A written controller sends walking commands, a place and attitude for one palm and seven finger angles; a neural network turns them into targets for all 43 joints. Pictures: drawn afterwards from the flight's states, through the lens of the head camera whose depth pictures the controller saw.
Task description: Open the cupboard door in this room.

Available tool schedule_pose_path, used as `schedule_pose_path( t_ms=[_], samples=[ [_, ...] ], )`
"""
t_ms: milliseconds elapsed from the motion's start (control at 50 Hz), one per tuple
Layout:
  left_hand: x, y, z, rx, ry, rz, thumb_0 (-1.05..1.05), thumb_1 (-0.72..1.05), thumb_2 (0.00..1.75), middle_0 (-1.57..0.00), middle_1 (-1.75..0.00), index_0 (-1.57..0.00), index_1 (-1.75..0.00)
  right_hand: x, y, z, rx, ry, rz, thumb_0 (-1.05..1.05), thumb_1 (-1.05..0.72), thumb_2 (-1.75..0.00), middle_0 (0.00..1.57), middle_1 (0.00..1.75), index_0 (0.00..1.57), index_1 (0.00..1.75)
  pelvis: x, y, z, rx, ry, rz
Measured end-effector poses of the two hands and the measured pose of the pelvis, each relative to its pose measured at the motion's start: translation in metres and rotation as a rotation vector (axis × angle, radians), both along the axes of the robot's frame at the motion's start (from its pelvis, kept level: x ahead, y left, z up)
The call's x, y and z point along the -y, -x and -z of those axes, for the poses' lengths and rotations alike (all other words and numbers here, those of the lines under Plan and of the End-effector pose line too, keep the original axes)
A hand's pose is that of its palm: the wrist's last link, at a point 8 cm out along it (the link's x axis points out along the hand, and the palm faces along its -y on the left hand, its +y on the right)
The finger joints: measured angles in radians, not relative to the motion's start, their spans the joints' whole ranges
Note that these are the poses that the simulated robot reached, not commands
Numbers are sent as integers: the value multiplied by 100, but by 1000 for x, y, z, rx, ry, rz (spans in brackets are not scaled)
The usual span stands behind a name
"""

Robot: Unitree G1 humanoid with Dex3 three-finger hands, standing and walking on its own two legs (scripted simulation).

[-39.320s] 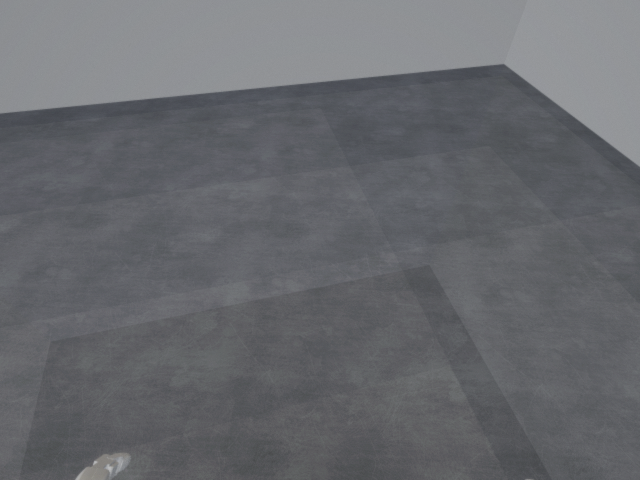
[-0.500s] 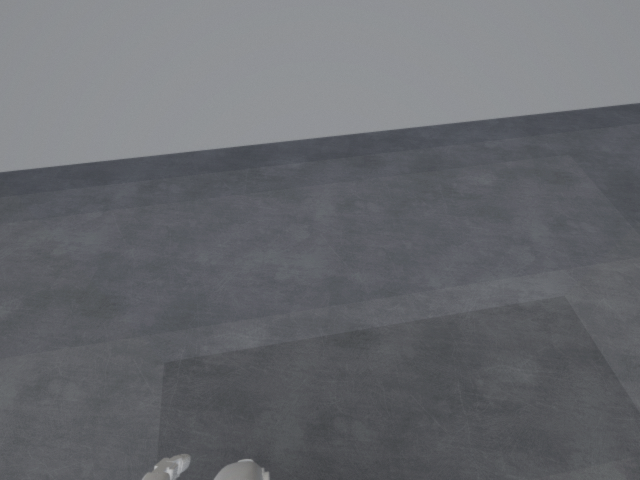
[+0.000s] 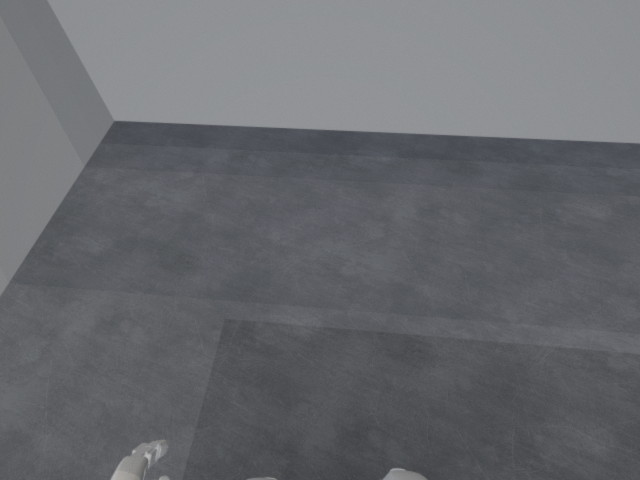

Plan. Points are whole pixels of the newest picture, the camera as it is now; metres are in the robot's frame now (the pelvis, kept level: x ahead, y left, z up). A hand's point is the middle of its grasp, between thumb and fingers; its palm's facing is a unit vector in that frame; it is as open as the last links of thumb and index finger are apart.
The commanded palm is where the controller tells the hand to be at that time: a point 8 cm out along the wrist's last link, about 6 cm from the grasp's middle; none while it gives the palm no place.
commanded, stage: turn to face it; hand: left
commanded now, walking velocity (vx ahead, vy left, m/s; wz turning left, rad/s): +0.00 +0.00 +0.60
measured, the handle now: out of the picture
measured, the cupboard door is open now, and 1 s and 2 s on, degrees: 40 40 40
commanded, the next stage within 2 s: none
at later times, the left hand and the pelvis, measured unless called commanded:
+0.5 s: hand out of the picture -0.04 +0.17 -0.17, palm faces +0.38 -0.88 -0.27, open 7.4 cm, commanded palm none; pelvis +0.00 -0.04 -0.01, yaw +21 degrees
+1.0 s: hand out of the picture -0.01 +0.13 -0.13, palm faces +0.57 -0.76 -0.31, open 7.4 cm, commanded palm none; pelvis +0.03 -0.09 +0.01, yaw +38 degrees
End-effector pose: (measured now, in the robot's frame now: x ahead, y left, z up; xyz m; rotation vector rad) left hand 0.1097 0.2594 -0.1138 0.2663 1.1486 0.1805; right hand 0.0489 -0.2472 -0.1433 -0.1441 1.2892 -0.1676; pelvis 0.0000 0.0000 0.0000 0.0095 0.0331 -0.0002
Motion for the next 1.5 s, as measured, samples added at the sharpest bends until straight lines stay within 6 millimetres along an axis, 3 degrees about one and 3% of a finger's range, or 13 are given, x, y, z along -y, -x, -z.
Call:
schedule_pose_path(
  t_ms=[80, 180, 280, 380, 500, 560, 680, 800, 900, 1040, 1180, 1380, 1500],
  samples=[
    [24, 11, -5, 39, -27, -27, 1, 91, 90, -20, -30, -20, -29, 25, -15, 16, -3, -21, -30, 0, -91, -90, 20, 30, 20, 30, 22, 2, 7, 13, -16, -56],
    [48, 47, -14, -4, -11, -111, 1, 90, 90, -20, -30, -20, -29, 44, -44, 4, 5, -21, -102, 1, -91, -90, 20, 29, 20, 30, 38, 0, -6, 19, -48, -133],
    [62, 79, -11, -40, 18, -208, 1, 91, 90, -20, -30, -20, -30, 48, -72, -8, 12, -12, -185, 1, -91, -90, 19, 29, 19, 30, 49, -4, -12, 5, -59, -211],
    [61, 118, -2, -66, 34, -312, 1, 91, 90, -20, -30, -20, -30, 31, -107, -11, 27, 1, -304, 1, -91, -90, 19, 29, 19, 30, 50, -3, -10, 3, -52, -285],
    [46, 174, 23, -127, 63, -442, 1, 91, 90, -20, -30, -20, -30, -13, -150, -13, 130, 11, -446, 1, -91, -90, 19, 29, 19, 30, 36, 2, 6, 4, -17, -371],
    [37, 191, 31, -163, 64, -494, 1, 91, 90, -20, -30, -20, -29, -29, -157, -16, 161, 16, -497, 0, -91, -90, 19, 29, 19, 30, 33, 4, 10, 7, -23, -411],
    [31, 183, 14, -102, 45, -542, 1, 91, 90, -20, -30, -20, -29, -33, -147, -18, 112, 16, -544, 0, -91, -90, 20, 30, 20, 30, 37, 3, -1, 10, -9, -469],
    [41, 157, 1, -28, 3, -551, 1, 91, 90, -20, -30, -20, -29, -12, -142, -3, 41, -8, -562, 0, -91, -90, 20, 30, 20, 30, 57, -7, 0, 5, -16, -526],
    [67, 144, -6, 22, -37, -566, 1, 91, 90, -20, -30, -20, -29, 12, -154, 17, -9, -21, -571, 1, -91, -90, 20, 30, 20, 30, 78, -18, 7, 10, -27, -590],
    [114, 161, -13, -14, 13, -665, 1, 90, 90, -20, -30, -20, -29, 16, -183, 1, -30, -16, -648, 1, -91, -90, 20, 29, 20, 30, 92, -28, -10, 6, -58, -690],
    [136, 197, -3, -29, 50, -804, 1, 92, 90, -20, -30, -20, -30, -14, -211, -9, -21, 6, -783, 1, -91, -90, 19, 29, 19, 30, 94, -31, -10, 1, -44, -796],
    [149, 283, 37, -127, 126, -1003, 1, 91, 90, -20, -30, -20, -30, -110, -235, -16, 148, -5, -1001, 0, -91, -90, 19, 29, 19, 30, 73, -13, 11, 7, -12, -929],
    [134, 287, 22, -92, 104, -1053, 1, 91, 90, -20, -30, -20, -29, -119, -226, -27, 125, 16, -1054, 0, -91, -90, 20, 30, 20, 30, 69, -13, -3, 10, 8, -984]
  ],
)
